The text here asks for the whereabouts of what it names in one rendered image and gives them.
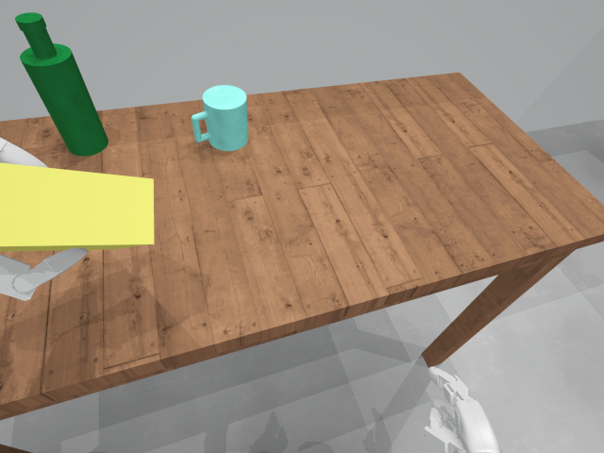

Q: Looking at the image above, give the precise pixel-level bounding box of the table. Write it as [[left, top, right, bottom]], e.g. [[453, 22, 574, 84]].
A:
[[0, 73, 604, 453]]

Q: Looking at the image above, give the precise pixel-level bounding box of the robot left hand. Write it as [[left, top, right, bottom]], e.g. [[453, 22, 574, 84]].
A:
[[0, 138, 88, 301]]

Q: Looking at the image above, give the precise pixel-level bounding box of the robot right hand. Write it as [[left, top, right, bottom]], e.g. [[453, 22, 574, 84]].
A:
[[425, 366, 500, 453]]

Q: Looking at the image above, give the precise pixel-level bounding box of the sponge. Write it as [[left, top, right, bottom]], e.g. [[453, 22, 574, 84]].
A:
[[0, 162, 154, 252]]

